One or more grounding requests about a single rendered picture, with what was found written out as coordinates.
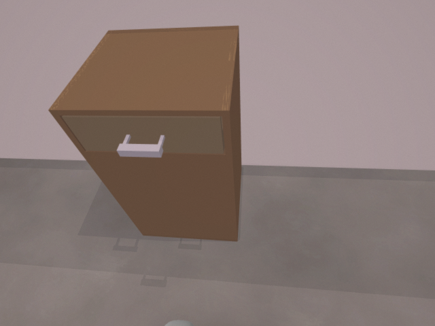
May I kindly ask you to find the handle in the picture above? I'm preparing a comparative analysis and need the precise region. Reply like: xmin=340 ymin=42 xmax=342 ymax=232
xmin=117 ymin=134 xmax=165 ymax=158

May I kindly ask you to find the cabinet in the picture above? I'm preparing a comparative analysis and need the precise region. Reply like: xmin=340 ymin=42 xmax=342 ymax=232
xmin=48 ymin=26 xmax=241 ymax=242

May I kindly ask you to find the drawer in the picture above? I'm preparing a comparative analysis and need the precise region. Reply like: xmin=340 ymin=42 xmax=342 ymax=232
xmin=62 ymin=115 xmax=225 ymax=153

